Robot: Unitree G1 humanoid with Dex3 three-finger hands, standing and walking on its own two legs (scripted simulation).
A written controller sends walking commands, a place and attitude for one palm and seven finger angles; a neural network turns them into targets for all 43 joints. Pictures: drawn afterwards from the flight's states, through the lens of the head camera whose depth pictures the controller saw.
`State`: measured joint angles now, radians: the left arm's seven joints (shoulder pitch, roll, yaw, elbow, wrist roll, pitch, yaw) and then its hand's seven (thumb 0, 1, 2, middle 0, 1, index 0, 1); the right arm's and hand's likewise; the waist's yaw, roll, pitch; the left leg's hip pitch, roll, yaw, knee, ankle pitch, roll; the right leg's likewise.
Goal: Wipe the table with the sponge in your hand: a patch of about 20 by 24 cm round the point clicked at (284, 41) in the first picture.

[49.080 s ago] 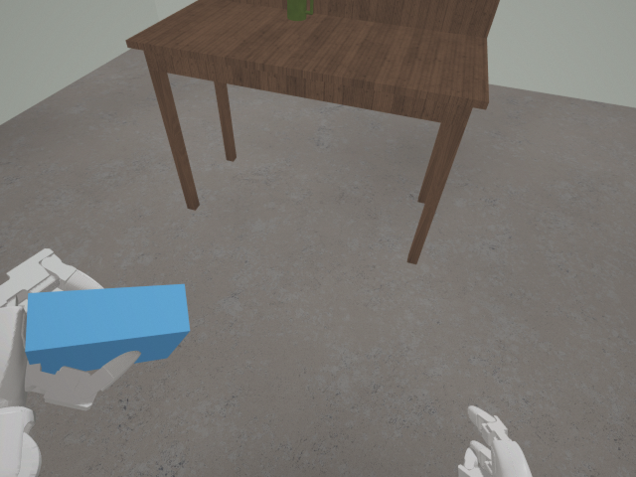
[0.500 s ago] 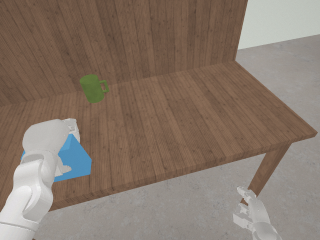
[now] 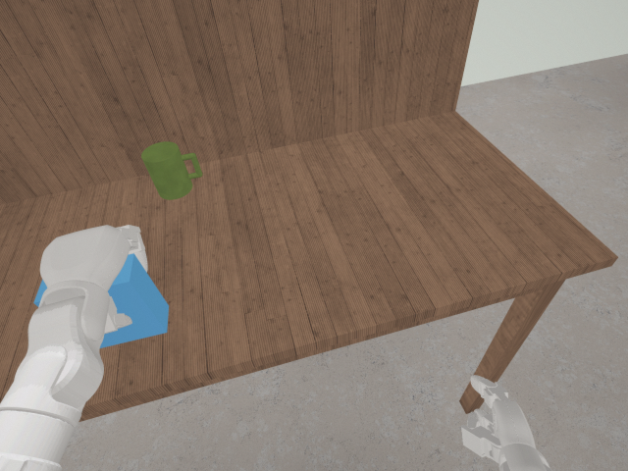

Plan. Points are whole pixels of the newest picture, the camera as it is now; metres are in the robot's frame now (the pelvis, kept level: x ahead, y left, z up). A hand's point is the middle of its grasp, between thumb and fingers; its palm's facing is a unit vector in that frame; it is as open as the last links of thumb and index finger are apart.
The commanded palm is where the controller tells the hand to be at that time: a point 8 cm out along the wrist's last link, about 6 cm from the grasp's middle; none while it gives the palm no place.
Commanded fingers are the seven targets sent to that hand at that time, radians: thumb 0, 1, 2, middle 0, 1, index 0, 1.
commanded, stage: move the sponge above the wiping area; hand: left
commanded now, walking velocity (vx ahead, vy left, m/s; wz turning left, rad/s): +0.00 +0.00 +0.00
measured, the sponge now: (116, 312) +0.27 +0.32 +0.05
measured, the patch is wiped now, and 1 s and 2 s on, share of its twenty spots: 0.00 0.00 0.00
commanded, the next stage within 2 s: none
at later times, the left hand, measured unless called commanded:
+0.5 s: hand (111, 270) +0.30 +0.33 +0.10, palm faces +0.00 -0.04 -1.00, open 9.2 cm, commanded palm +0.27 +0.32 +0.17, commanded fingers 0.00 0.10 1.30 -1.20 -1.60 -1.20 -1.60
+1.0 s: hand (106, 263) +0.30 +0.32 +0.12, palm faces +0.05 -0.04 -1.00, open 9.2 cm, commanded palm +0.27 +0.32 +0.18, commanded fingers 0.00 0.10 1.30 -1.20 -1.60 -1.20 -1.60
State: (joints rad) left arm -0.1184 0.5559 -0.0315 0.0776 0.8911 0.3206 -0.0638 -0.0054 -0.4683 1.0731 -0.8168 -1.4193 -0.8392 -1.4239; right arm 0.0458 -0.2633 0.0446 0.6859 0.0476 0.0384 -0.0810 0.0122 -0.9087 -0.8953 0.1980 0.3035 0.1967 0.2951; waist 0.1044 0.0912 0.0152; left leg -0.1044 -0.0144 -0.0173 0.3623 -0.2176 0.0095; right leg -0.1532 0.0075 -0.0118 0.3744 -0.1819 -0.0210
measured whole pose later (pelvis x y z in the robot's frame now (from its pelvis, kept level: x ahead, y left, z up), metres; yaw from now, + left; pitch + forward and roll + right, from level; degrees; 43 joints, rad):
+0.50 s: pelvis +0.01 +0.00 +0.00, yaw +0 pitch -1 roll +0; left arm -0.16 0.57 0.02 0.19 0.89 0.24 -0.02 0.00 -0.47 1.07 -0.82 -1.42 -0.84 -1.42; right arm 0.09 -0.27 0.01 0.69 0.05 0.03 -0.09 0.01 -0.91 -0.90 0.20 0.30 0.20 0.29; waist 0.08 0.09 0.00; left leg -0.14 -0.02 -0.02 0.39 -0.24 0.02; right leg -0.18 0.01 -0.01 0.39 -0.19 -0.02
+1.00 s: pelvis +0.01 +0.01 +0.00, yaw +1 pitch -1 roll +0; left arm -0.17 0.55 -0.02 0.11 0.90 0.31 -0.03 0.00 -0.47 1.07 -0.82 -1.42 -0.84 -1.42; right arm 0.05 -0.25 0.04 0.68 0.05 0.05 -0.07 0.01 -0.91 -0.90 0.20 0.30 0.20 0.30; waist 0.10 0.09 -0.01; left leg -0.13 -0.03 -0.02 0.37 -0.23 0.02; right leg -0.16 -0.01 -0.01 0.36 -0.19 0.00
